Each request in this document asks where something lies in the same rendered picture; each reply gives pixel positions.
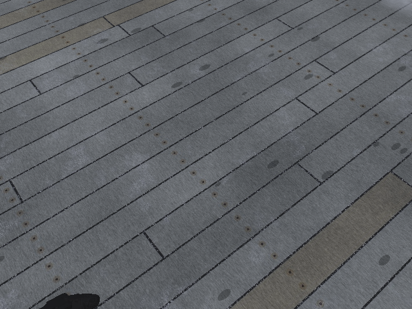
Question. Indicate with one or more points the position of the left robot hand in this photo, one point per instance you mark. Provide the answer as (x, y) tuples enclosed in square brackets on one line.
[(76, 301)]

